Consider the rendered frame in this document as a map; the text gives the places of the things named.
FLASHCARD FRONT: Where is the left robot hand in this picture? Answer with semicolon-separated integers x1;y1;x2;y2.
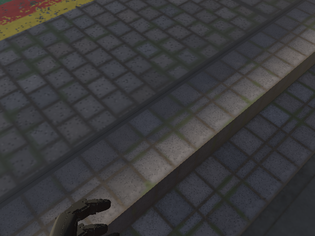
49;198;120;236

